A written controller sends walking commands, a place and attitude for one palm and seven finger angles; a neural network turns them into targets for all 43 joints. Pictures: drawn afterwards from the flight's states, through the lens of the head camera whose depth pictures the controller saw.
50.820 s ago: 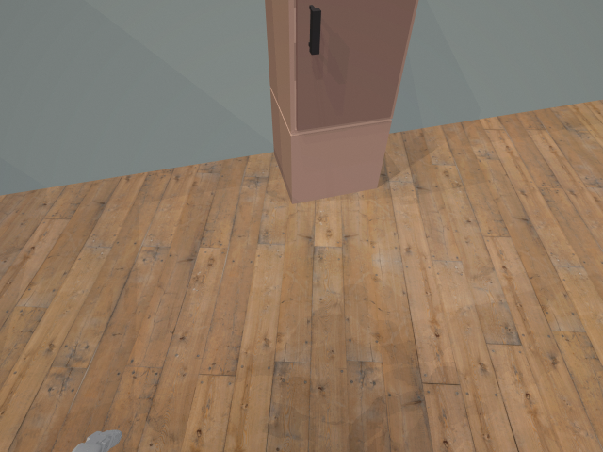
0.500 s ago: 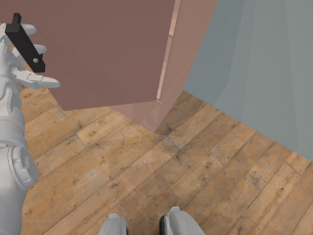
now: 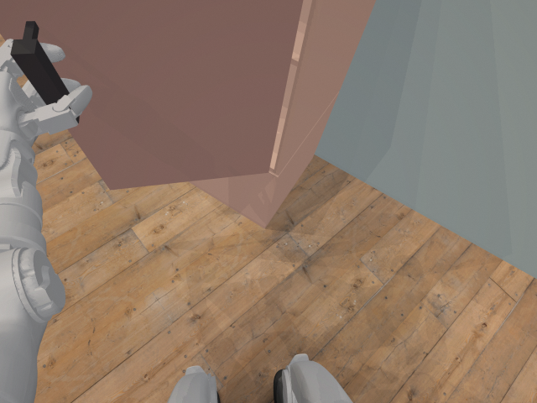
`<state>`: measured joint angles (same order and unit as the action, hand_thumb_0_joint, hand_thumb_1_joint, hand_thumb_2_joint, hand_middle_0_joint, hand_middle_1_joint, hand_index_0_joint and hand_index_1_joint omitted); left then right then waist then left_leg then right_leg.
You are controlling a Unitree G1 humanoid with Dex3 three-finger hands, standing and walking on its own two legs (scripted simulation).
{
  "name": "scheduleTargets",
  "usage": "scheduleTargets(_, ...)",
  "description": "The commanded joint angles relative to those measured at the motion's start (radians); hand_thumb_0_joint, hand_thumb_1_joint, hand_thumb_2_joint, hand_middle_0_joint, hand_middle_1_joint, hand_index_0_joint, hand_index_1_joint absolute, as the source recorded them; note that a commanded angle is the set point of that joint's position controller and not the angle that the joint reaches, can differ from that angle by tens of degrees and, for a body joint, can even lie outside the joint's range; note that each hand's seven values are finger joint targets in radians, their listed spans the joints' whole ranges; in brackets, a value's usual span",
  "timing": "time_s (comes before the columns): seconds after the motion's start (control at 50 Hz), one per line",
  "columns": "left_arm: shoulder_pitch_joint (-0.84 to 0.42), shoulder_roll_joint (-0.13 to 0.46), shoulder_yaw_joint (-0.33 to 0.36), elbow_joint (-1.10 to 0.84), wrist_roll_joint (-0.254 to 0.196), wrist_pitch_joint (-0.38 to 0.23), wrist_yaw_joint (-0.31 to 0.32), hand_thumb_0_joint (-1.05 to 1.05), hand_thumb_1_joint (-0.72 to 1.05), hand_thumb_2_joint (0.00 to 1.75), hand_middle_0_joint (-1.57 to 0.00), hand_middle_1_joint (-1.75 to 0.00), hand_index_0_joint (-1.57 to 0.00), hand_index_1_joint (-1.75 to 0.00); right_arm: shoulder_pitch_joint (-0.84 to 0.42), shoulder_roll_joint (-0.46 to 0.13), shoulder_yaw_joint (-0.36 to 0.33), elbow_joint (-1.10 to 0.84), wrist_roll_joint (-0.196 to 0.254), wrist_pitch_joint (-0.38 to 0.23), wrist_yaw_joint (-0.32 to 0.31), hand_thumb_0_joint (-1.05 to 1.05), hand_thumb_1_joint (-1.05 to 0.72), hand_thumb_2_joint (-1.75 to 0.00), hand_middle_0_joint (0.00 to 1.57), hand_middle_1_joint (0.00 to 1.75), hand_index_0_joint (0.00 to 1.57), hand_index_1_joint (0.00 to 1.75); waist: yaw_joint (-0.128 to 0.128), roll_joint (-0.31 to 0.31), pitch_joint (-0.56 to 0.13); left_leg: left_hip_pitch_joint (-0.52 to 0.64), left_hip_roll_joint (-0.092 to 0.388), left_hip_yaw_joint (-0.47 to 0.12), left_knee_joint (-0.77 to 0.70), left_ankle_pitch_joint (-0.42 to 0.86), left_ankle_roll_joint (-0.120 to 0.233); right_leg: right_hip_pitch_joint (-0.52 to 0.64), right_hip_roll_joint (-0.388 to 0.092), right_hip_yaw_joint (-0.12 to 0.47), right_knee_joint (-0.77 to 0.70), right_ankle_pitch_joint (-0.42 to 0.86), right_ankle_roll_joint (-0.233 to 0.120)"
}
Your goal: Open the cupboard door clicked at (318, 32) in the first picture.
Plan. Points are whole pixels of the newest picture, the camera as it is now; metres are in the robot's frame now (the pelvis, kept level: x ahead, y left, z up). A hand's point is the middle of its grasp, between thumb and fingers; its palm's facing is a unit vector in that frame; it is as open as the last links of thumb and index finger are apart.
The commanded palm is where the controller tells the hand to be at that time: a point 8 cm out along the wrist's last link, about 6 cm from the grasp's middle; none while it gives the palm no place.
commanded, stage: close the thumb around the handle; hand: left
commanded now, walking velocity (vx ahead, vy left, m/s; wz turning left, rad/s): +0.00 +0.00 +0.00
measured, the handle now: (51, 75) +0.57 +0.26 +0.09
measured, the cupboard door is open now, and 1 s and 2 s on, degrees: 42 65 86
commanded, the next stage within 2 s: pull the door open along its arc in 0.22 s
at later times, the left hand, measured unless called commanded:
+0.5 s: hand (63, 103) +0.51 +0.23 +0.09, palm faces +0.08 -1.00 +0.00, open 6.1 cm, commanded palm +0.47 +0.28 +0.08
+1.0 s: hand (103, 182) +0.39 +0.17 +0.09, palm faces +0.34 -0.94 +0.08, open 6.5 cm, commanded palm +0.33 +0.22 +0.08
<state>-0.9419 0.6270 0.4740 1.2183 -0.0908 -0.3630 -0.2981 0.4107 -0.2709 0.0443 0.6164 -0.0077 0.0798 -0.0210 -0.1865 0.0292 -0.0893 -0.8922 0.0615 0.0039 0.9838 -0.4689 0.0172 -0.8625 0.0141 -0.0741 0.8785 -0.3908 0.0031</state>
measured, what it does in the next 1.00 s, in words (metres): stands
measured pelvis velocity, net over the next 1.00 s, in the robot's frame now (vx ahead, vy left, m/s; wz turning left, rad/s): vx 0.01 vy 0.00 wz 0.00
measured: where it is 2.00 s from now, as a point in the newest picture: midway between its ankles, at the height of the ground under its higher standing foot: outside the picture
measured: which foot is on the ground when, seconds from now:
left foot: down 0.00-1.00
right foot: down 0.00-1.00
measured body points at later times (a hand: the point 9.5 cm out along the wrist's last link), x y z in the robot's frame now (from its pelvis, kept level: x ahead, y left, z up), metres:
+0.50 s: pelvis +0.00 +0.00 +0.00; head +0.13 +0.02 +0.43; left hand +0.50 +0.29 +0.09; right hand -0.02 -0.26 -0.10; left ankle -0.01 +0.10 -0.68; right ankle +0.01 -0.13 -0.68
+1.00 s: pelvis +0.01 +0.00 +0.02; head +0.07 -0.01 +0.46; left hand +0.37 +0.22 +0.09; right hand +0.15 -0.24 -0.09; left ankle -0.01 +0.10 -0.68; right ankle +0.01 -0.13 -0.68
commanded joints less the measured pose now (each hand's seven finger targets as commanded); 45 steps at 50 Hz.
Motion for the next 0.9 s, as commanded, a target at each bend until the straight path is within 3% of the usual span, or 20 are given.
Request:
scheduleTargets(0.0,-0.433,0.248,-0.002,-0.22,-0.016,-0.065,0.004,0.0,0.9,0.9,-0.4,-1.35,-0.4,-1.35,0.19,-0.189,-0.068,-0.027,-0.009,-0.01,-0.014,0.0,-0.9,-0.9,0.2,0.3,0.2,0.3,-0.009,0.175,-0.479,0.389,-0.022,-0.061,-0.086,0.497,0.001,0.156,0.04,0.027,-0.057,0.346,-0.016)
scheduleTargets(0.1,-0.442,0.249,0.0,-0.221,-0.017,-0.059,0.009,0.0,0.9,0.9,-0.4,-1.35,-0.4,-1.35,0.198,-0.191,-0.069,-0.022,-0.009,-0.009,-0.011,0.0,-0.9,-0.9,0.2,0.3,0.2,0.3,-0.014,0.148,-0.479,0.384,-0.021,-0.063,-0.085,0.499,0.004,0.163,0.043,0.027,-0.059,0.351,-0.014)
scheduleTargets(0.14,-0.423,0.293,0.024,-0.205,-0.007,-0.054,0.013,0.0,0.9,0.9,-0.4,-1.35,-0.4,-1.35,0.196,-0.196,-0.066,-0.027,-0.009,-0.005,-0.013,0.0,-0.9,-0.9,0.2,0.3,0.2,0.3,-0.003,0.137,-0.463,0.348,-0.024,-0.059,-0.091,0.47,0.005,0.185,0.041,0.031,-0.061,0.343,-0.015)
scheduleTargets(0.16,-0.43,0.273,0.015,-0.204,-0.009,-0.055,0.014,0.0,0.9,0.9,-0.4,-1.35,-0.4,-1.35,0.199,-0.193,-0.066,-0.028,-0.01,-0.006,-0.014,0.0,-0.9,-0.9,0.2,0.3,0.2,0.3,-0.013,0.126,-0.459,0.346,-0.026,-0.057,-0.088,0.473,0.01,0.181,0.043,0.032,-0.062,0.35,-0.015)
scheduleTargets(0.22,-0.428,0.289,0.017,-0.203,-0.006,-0.052,0.008,0.0,0.9,0.9,-0.4,-1.35,-0.4,-1.35,0.197,-0.194,-0.065,-0.029,-0.008,-0.007,-0.016,0.0,-0.9,-0.9,0.2,0.3,0.2,0.3,-0.009,0.144,-0.46,0.344,-0.025,-0.056,-0.094,0.456,0.007,0.182,0.04,0.031,-0.065,0.338,-0.014)
scheduleTargets(0.24,-0.424,0.261,-0.003,-0.191,-0.009,-0.048,0.003,0.0,0.9,0.9,-0.4,-1.35,-0.4,-1.35,0.194,-0.191,-0.064,-0.031,-0.007,-0.008,-0.015,0.0,-0.9,-0.9,0.2,0.3,0.2,0.3,-0.012,0.147,-0.449,0.34,-0.027,-0.052,-0.093,0.448,0.008,0.178,0.041,0.033,-0.068,0.335,-0.014)
scheduleTargets(0.3,-0.413,0.332,0.051,-0.188,-0.007,-0.051,0.003,0.0,0.9,0.9,-0.4,-1.35,-0.4,-1.35,0.198,-0.196,-0.063,-0.034,-0.007,-0.007,-0.017,0.0,-0.9,-0.9,0.2,0.3,0.2,0.3,0.004,0.142,-0.47,0.326,-0.026,-0.053,-0.089,0.457,0.008,0.201,0.041,0.035,-0.059,0.347,-0.015)
scheduleTargets(0.32,-0.428,0.279,0.008,-0.195,-0.011,-0.049,-0.001,0.0,0.9,0.9,-0.4,-1.35,-0.4,-1.35,0.193,-0.191,-0.063,-0.034,-0.007,-0.008,-0.015,0.0,-0.9,-0.9,0.2,0.3,0.2,0.3,-0.015,0.136,-0.458,0.33,-0.027,-0.052,-0.091,0.448,0.01,0.189,0.041,0.034,-0.066,0.342,-0.012)
scheduleTargets(0.38,-0.347,0.271,0.025,-0.209,-0.023,-0.051,-0.004,0.0,0.9,0.9,-0.4,-1.35,-0.4,-1.35,0.193,-0.191,-0.066,-0.046,-0.006,-0.009,-0.012,0.0,-0.9,-0.9,0.2,0.3,0.2,0.3,0.015,0.138,-0.481,0.341,-0.027,-0.047,-0.098,0.461,0.008,0.212,0.042,0.032,-0.063,0.352,-0.015)
scheduleTargets(0.42,-0.313,0.272,0.033,-0.261,-0.027,-0.056,-0.005,0.0,0.9,0.9,-0.4,-1.35,-0.4,-1.35,0.189,-0.19,-0.071,-0.054,-0.006,-0.006,-0.009,0.0,-0.9,-0.9,0.2,0.3,0.2,0.3,0.034,0.17,-0.514,0.384,-0.025,-0.045,-0.1,0.516,0.002,0.224,0.042,0.028,-0.058,0.382,-0.018)
scheduleTargets(0.46,-0.259,0.259,0.041,-0.309,-0.041,-0.063,-0.006,0.0,0.9,0.9,-0.4,-1.35,-0.4,-1.35,0.187,-0.188,-0.076,-0.063,-0.005,-0.004,-0.004,0.0,-0.9,-0.9,0.2,0.3,0.2,0.3,0.05,0.163,-0.544,0.413,-0.022,-0.048,-0.1,0.575,0.001,0.243,0.046,0.026,-0.054,0.412,-0.021)
scheduleTargets(0.56,-0.044,0.185,0.031,-0.422,-0.082,-0.053,-0.001,0.0,0.9,0.9,-0.4,-1.35,-0.4,-1.35,0.148,-0.178,-0.086,-0.103,0.01,0.0,0.007,0.0,-0.9,-0.9,0.2,0.3,0.2,0.3,0.091,0.103,-0.516,0.4,-0.024,-0.03,-0.13,0.607,0.006,0.326,0.048,0.025,-0.07,0.465,-0.022)
scheduleTargets(0.58,0.009,0.172,0.034,-0.449,-0.088,-0.049,0.0,0.0,0.9,0.9,-0.4,-1.35,-0.4,-1.35,0.134,-0.174,-0.088,-0.111,0.014,0.0,0.01,0.0,-0.9,-0.9,0.2,0.3,0.2,0.3,0.102,0.124,-0.509,0.403,-0.025,-0.02,-0.137,0.613,0.004,0.334,0.045,0.028,-0.074,0.475,-0.02)
scheduleTargets(0.64,0.15,0.122,0.025,-0.524,-0.114,-0.033,0.007,0.0,0.9,0.9,-0.4,-1.35,-0.4,-1.35,0.098,-0.166,-0.093,-0.138,0.022,-0.003,0.016,0.0,-0.9,-0.9,0.2,0.3,0.2,0.3,0.122,0.058,-0.451,0.358,-0.03,-0.006,-0.165,0.579,0.008,0.391,0.041,0.025,-0.084,0.489,-0.018)
scheduleTargets(0.68,0.239,0.093,0.025,-0.606,-0.134,-0.031,0.013,0.0,0.9,0.9,-0.4,-1.35,-0.4,-1.35,0.073,-0.158,-0.094,-0.153,0.027,-0.011,0.018,0.0,-0.9,-0.9,0.2,0.3,0.2,0.3,0.142,0.077,-0.459,0.374,-0.033,0.002,-0.176,0.612,0.008,0.427,0.036,0.031,-0.086,0.526,-0.02)
scheduleTargets(0.76,0.418,0.012,0.006,-0.725,-0.167,-0.019,0.034,0.0,0.9,0.9,-0.4,-1.35,-0.4,-1.35,0.027,-0.143,-0.097,-0.18,0.033,-0.031,0.02,0.0,-0.9,-0.9,0.2,0.3,0.2,0.3,0.164,0.025,-0.411,0.357,-0.038,0.013,-0.194,0.615,0.009,0.473,0.03,0.031,-0.09,0.562,-0.022)
scheduleTargets(0.78,0.416,-0.033,0.107,-0.813,-0.22,-0.009,0.168,0.0,0.9,0.9,-0.4,-1.35,-0.4,-1.35,-0.021,-0.106,-0.097,-0.194,0.031,-0.047,0.024,0.0,-0.9,-0.9,0.2,0.3,0.2,0.3,0.243,0.025,-0.402,0.325,-0.049,0.013,-0.202,0.603,-0.007,0.48,0.028,0.017,-0.096,0.549,-0.02)
scheduleTargets(0.8,0.48,-0.127,0.031,-0.807,-0.202,0.01,0.236,0.0,0.9,0.9,-0.4,-1.35,-0.4,-1.35,-0.03,-0.104,-0.096,-0.186,0.027,-0.058,0.03,0.0,-0.9,-0.9,0.2,0.3,0.2,0.3,0.212,0.043,-0.361,0.338,-0.047,0.019,-0.213,0.581,-0.015,0.459,0.027,0.012,-0.097,0.52,-0.018)
scheduleTargets(0.82,0.496,-0.166,0.016,-0.841,-0.187,0.015,0.296,0.0,0.9,0.9,-0.4,-1.35,-0.4,-1.35,-0.032,-0.103,-0.098,-0.179,0.024,-0.066,0.037,0.0,-0.9,-0.9,0.2,0.3,0.2,0.3,0.205,-0.003,-0.347,0.331,-0.045,0.016,-0.216,0.564,-0.02,0.453,0.026,0.003,-0.095,0.506,-0.017)
scheduleTargets(0.88,0.552,-0.26,-0.046,-0.977,-0.115,0.011,0.46,0.0,0.9,0.9,-0.4,-1.35,-0.4,-1.35,-0.063,-0.086,-0.103,-0.17,0.007,-0.082,0.047,0.0,-0.9,-0.9,0.2,0.3,0.2,0.3,0.208,0.005,-0.38,0.362,-0.045,0.019,-0.211,0.585,-0.023,0.476,0.018,0.011,-0.085,0.52,-0.021)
